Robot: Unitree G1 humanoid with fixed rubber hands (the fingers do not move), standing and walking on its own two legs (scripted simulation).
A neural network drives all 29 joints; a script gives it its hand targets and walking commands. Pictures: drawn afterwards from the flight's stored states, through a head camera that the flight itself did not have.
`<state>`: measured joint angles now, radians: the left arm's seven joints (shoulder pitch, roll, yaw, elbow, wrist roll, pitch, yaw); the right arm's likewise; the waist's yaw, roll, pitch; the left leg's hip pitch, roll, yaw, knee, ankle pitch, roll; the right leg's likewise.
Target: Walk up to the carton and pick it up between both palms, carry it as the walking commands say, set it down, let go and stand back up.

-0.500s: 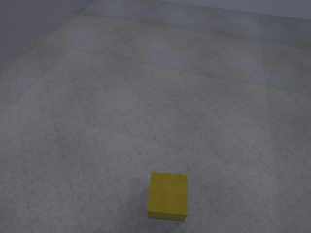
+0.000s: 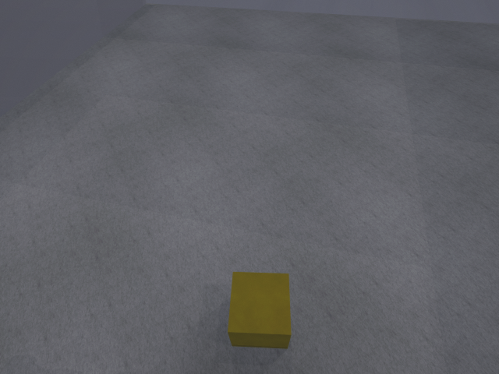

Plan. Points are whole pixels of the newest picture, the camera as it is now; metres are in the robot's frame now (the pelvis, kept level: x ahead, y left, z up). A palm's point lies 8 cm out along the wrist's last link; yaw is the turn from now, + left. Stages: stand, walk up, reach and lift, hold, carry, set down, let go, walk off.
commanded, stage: walk up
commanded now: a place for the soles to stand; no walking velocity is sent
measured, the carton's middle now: (260, 310) +0.43 +0.00 -0.67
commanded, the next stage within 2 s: reach and lift in 1.18 s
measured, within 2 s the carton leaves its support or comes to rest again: neither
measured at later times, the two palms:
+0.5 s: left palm out of the picture +0.05 +0.27 -0.13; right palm out of the picture +0.06 -0.23 -0.13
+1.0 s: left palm out of the picture +0.04 +0.28 -0.13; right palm out of the picture +0.06 -0.22 -0.13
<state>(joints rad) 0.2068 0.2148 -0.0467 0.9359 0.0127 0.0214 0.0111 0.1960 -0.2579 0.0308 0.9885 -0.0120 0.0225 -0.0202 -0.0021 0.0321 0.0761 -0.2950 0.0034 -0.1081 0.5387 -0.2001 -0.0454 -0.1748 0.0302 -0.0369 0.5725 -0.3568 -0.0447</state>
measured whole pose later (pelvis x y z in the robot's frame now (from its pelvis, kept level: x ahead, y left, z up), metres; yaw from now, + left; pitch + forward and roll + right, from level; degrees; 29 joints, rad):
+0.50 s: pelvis +0.01 +0.02 +0.00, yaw +0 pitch -2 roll +0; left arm 0.26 0.26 -0.04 0.97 0.01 0.02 0.02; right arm 0.20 -0.23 0.05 1.03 -0.02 0.01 -0.03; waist 0.01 0.00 0.06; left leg -0.29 0.00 -0.10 0.54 -0.22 -0.03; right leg -0.15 0.02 -0.03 0.52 -0.35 -0.02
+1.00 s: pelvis +0.01 +0.02 +0.00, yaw +0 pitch -2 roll +0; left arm 0.26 0.25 -0.04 0.97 0.01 0.02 0.02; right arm 0.20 -0.23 0.04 1.02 -0.02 0.02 -0.03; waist 0.01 0.01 0.05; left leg -0.30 -0.02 -0.10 0.55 -0.21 -0.02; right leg -0.16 0.01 -0.03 0.54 -0.35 -0.01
